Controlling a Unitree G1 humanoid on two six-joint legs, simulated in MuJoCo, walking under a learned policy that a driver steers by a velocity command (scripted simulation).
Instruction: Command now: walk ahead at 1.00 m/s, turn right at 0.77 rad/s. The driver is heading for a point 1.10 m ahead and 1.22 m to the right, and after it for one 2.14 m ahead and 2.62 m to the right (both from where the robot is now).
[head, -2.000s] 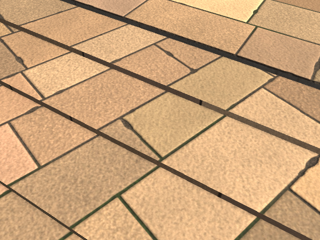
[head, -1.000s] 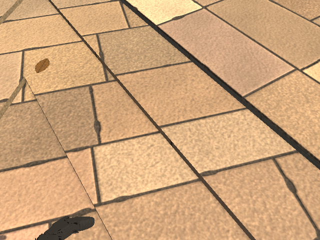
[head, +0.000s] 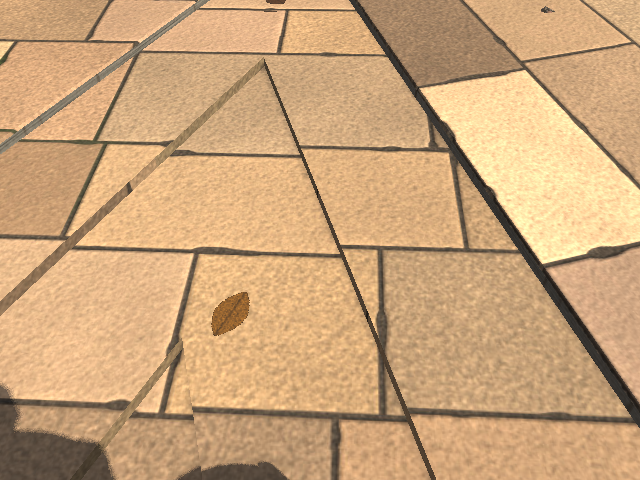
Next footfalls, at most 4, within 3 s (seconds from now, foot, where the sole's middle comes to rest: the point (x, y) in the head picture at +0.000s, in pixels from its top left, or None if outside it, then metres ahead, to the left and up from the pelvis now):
0.14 right None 0.34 -0.06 -0.77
0.58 left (315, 392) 0.73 0.00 -0.77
1.04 right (497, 340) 0.82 -0.44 -0.73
1.42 left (583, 219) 1.15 -0.76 -0.69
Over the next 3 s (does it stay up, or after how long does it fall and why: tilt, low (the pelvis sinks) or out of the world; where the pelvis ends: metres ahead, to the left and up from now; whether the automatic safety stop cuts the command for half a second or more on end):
stays up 0.90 -1.51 0.09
